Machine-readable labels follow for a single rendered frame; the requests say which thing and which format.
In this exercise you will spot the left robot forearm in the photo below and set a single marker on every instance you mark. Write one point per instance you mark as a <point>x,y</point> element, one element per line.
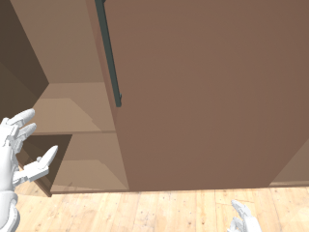
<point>9,214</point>

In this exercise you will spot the robot right hand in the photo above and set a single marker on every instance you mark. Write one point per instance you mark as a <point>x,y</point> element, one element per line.
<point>248,222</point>

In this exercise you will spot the robot left hand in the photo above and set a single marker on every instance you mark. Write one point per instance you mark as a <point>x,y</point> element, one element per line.
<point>11,141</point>

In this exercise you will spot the wardrobe door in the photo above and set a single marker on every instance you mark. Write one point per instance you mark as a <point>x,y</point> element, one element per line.
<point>215,93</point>
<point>297,169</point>

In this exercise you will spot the handle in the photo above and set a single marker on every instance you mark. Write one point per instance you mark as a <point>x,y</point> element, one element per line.
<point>108,50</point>

